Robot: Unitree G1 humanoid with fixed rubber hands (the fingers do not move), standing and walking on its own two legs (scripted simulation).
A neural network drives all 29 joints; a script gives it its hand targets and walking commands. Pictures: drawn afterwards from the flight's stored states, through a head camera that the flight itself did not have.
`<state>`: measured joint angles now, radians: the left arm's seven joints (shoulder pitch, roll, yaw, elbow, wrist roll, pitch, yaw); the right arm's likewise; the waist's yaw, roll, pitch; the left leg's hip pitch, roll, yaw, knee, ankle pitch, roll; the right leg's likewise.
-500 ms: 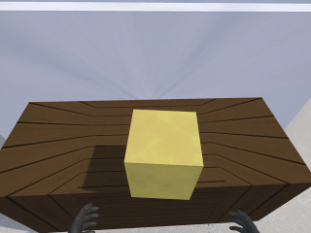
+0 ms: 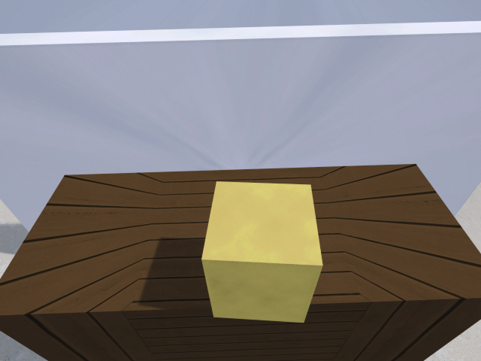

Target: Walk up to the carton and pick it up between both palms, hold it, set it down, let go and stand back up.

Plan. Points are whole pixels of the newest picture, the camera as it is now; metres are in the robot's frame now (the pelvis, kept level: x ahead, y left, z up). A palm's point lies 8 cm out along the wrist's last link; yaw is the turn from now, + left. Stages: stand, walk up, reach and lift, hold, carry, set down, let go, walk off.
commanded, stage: stand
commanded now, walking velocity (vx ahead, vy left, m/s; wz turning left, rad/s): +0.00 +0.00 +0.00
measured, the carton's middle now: (260, 253) +0.40 -0.01 -0.10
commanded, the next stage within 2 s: none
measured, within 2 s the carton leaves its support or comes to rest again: neither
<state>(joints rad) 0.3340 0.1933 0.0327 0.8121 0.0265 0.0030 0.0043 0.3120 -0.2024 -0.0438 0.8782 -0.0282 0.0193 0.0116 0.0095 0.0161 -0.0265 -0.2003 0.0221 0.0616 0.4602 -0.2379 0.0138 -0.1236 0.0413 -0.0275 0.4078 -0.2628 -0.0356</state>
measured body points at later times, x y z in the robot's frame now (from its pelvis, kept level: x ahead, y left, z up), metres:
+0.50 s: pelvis -0.01 +0.01 +0.00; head -0.03 +0.01 +0.45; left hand -0.03 +0.22 -0.16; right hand -0.03 -0.20 -0.16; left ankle +0.01 +0.11 -0.74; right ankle -0.03 -0.10 -0.74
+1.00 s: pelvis -0.01 +0.02 +0.00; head -0.02 +0.02 +0.45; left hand -0.05 +0.21 -0.16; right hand -0.05 -0.17 -0.16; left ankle +0.01 +0.11 -0.74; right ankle -0.03 -0.10 -0.74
